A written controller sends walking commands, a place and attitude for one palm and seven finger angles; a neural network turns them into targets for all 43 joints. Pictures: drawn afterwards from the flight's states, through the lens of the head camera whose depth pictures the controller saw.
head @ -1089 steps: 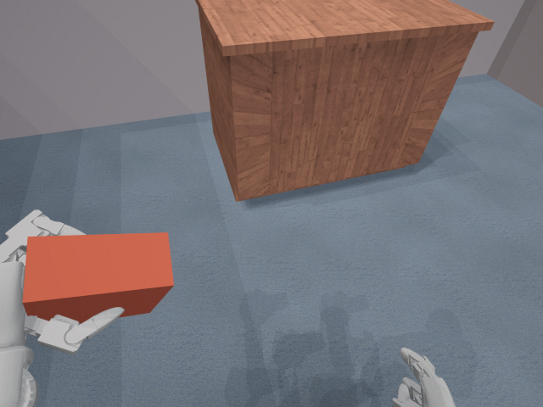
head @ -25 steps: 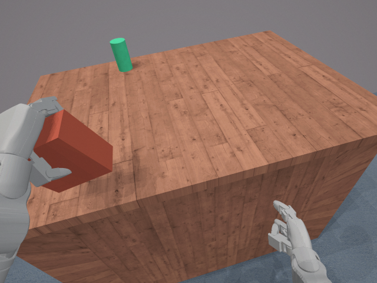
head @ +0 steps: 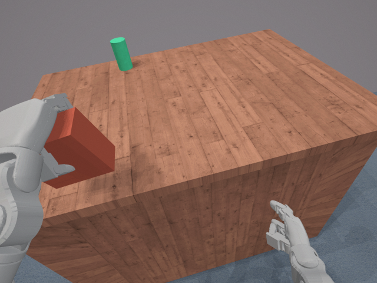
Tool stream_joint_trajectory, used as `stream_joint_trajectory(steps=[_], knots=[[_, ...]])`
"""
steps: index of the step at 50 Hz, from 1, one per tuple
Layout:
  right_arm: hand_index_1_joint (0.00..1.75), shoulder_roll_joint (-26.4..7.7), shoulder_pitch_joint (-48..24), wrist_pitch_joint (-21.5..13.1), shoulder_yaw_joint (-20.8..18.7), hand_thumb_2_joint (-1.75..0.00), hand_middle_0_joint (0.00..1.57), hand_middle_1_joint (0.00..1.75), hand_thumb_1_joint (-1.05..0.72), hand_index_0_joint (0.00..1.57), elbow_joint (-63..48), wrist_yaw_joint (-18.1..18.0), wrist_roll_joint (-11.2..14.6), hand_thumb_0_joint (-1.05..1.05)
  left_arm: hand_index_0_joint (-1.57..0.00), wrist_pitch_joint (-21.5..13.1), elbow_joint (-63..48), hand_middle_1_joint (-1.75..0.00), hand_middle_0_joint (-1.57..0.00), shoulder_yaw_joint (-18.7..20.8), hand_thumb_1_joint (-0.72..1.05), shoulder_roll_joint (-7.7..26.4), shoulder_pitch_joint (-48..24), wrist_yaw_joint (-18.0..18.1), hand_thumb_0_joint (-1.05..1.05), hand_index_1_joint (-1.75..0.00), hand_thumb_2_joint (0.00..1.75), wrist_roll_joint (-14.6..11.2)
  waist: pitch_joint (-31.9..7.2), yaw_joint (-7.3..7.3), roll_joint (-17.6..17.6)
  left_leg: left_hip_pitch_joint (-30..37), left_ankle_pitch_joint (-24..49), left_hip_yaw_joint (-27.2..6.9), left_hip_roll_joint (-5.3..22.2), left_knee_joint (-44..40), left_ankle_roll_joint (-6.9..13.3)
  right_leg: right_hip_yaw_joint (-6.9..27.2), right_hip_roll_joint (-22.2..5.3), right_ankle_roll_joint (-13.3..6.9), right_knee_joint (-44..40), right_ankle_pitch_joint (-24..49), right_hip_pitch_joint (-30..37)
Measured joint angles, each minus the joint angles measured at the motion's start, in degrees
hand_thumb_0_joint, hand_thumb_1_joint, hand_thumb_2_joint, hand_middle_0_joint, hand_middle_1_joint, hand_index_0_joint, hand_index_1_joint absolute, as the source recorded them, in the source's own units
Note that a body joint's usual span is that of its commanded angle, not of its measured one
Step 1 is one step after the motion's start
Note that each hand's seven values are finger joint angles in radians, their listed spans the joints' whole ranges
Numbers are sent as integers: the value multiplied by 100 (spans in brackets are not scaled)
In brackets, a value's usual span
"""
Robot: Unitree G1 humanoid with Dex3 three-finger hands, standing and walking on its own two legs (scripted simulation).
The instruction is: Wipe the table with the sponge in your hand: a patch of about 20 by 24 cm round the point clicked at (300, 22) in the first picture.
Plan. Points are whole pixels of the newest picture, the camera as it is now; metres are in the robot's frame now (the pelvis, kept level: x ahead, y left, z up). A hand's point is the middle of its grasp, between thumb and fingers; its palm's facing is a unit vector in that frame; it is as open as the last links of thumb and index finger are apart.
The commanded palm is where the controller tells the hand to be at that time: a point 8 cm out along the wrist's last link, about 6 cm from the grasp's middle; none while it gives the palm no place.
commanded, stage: turn the palm down, sponge in hand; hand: left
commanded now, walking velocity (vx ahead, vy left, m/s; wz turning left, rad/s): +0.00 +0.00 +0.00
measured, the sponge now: (72, 157) +0.26 +0.28 +0.18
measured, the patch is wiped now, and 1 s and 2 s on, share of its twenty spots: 0.00 0.00 0.00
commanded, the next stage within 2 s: move the sponge above the wiping area in 0.32 s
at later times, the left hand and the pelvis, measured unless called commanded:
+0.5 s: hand (69, 148) +0.24 +0.25 +0.22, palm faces +0.26 -0.08 -0.96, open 10.3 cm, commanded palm +0.19 +0.26 +0.30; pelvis -0.01 -0.03 -0.01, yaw +0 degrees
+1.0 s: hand (70, 141) +0.27 +0.28 +0.21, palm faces +0.19 -0.04 -0.98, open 10.3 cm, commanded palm +0.22 +0.28 +0.29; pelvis +0.00 -0.01 +0.00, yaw +0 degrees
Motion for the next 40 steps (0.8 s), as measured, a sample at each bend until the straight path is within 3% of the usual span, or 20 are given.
stream_joint_trajectory(steps=[10,17,23,30,40], knots=[[30,-69,41,-123,-104,-90,20,30,-91,20,118,-51,-28,2,-73,-253,180,-131,-71,-55,-52,120,-1,158,0,-131,103,4,21,-13,9,15,-40,-10,99,112,-115,-15,96,-117,155,-63,-15],[30,-87,52,-189,-153,-90,20,30,-91,20,117,-48,16,2,-72,-285,301,-131,-71,95,-52,34,-8,186,0,-131,103,-54,-43,-69,80,-37,-35,-25,140,159,-165,-32,135,-164,217,-69,-76],[30,-93,94,-247,-169,-90,20,30,-91,20,94,-70,-8,2,-72,-388,285,-131,-71,-10,-52,4,161,169,0,-131,103,-87,-63,-81,81,-87,-68,-19,164,247,-188,-29,158,-195,316,-104,-137],[30,-118,152,-312,-183,-90,20,30,-91,20,175,-136,-20,2,-72,-520,964,-131,-71,-123,-52,104,-206,217,0,-131,103,55,-20,-71,48,-128,-66,-72,173,296,-205,-80,163,-220,338,-104,-149],[30,-108,218,-428,-200,-90,20,30,-91,20,252,-162,-30,2,-72,-616,1365,-131,-71,-240,-51,-19,-475,80,0,-131,103,240,-1,-125,57,-156,-58,-76,120,269,-172,-78,111,-176,334,-114,-180]])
